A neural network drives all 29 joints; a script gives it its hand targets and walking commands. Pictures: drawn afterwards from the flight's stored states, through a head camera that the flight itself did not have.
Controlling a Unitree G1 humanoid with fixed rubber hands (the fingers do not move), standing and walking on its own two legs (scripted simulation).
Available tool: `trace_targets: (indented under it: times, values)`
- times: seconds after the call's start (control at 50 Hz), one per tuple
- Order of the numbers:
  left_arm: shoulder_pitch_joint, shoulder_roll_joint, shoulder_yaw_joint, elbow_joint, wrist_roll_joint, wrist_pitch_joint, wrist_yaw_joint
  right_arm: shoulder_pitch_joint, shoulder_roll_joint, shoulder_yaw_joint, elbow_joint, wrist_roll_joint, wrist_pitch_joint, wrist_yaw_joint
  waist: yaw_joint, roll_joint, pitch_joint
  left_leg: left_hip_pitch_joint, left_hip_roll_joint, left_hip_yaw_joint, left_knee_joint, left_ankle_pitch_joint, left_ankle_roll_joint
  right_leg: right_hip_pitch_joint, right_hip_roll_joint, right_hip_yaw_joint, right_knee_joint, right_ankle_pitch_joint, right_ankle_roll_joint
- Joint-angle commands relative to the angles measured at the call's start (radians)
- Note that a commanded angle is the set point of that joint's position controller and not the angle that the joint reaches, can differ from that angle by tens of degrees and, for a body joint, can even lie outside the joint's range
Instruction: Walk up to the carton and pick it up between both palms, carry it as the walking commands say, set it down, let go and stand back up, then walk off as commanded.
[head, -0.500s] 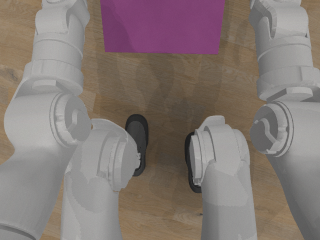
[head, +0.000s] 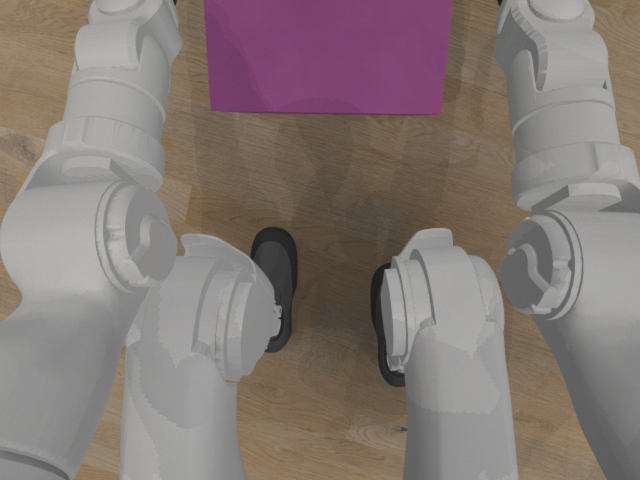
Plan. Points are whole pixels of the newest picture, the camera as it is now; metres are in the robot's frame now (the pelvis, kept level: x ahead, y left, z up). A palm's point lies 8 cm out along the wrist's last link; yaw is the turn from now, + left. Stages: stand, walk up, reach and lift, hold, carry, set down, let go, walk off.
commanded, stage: set down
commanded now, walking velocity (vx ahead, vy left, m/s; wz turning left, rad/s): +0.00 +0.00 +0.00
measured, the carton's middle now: out of the picture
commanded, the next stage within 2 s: none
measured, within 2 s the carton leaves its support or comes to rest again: neither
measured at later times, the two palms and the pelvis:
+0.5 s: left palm out of the picture +0.55 +0.16 -0.18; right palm out of the picture +0.54 -0.16 -0.19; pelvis -0.01 +0.00 -0.01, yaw +0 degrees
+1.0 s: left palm (134, 11) +0.52 +0.19 -0.19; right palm out of the picture +0.54 -0.19 -0.18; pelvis -0.02 +0.00 +0.00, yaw -2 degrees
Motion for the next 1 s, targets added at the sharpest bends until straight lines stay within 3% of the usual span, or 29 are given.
trace_targets:
  times: [0.0,0.24,0.42,0.52,0.6,0.66,0.72,0.82,0.98]
  values:
    - [-0.247,-0.863,-0.233,0.008,-0.035,0.026,-0.216,-0.319,0.764,0.293,0.03,0.042,0.017,0.217,-0.005,-0.126,-0.756,0.451,-0.074,-0.053,-0.036,0.336,0.013,0.257,0.006,0.128,-0.263,0.457,0.014]
    - [-0.259,-0.82,-0.206,0.025,-0.033,0.019,-0.21,-0.333,0.722,0.274,0.042,0.034,0.013,0.216,-0.006,-0.117,-0.72,0.471,-0.067,-0.057,-0.024,0.327,0.012,0.244,0.005,0.126,-0.256,0.433,0.014]
    - [-0.245,-0.653,-0.173,0.031,-0.024,-0.006,-0.17,-0.312,0.551,0.234,0.068,0.027,-0.011,0.174,-0.003,-0.114,-0.746,0.511,-0.056,-0.052,-0.023,0.333,-0.001,0.269,-0.005,0.12,-0.255,0.429,0.024]
    - [-0.231,-0.474,-0.151,0.051,-0.023,-0.032,-0.123,-0.308,0.37,0.204,0.093,0.035,-0.033,0.118,0.0,-0.111,-0.785,0.539,-0.048,-0.048,-0.025,0.332,-0.01,0.298,-0.015,0.114,-0.257,0.423,0.035]
    - [-0.186,-0.188,-0.112,0.069,-0.027,-0.066,-0.043,-0.289,0.07,0.168,0.113,0.054,-0.057,0.034,0.008,-0.108,-0.835,0.574,-0.036,-0.048,-0.032,0.333,-0.017,0.33,-0.027,0.111,-0.261,0.416,0.049]
    - [-0.161,0.021,-0.106,0.086,-0.055,-0.097,0.029,-0.292,-0.153,0.172,0.113,0.098,-0.086,-0.038,0.015,-0.112,-0.891,0.607,-0.023,-0.063,-0.032,0.358,-0.016,0.338,-0.033,0.12,-0.264,0.427,0.06]
    - [-0.214,0.106,-0.131,0.077,-0.112,-0.121,0.067,-0.356,-0.23,0.201,0.09,0.162,-0.108,-0.073,0.033,-0.118,-0.969,0.635,-0.011,-0.077,-0.024,0.422,-0.012,0.336,-0.038,0.139,-0.264,0.476,0.066]
    - [-0.27,0.163,-0.167,0.076,-0.163,-0.134,0.078,-0.396,-0.261,0.244,0.126,0.239,-0.112,-0.076,0.056,-0.119,-1.003,0.635,0.009,-0.095,-0.024,0.429,-0.001,0.305,-0.057,0.161,-0.263,0.475,0.065]
    - [-0.291,0.197,-0.179,0.072,-0.164,-0.116,0.059,-0.397,-0.295,0.242,0.224,0.27,-0.1,-0.044,0.06,-0.094,-0.926,0.625,0.029,-0.104,-0.045,0.352,-0.002,0.225,-0.072,0.156,-0.273,0.369,0.051]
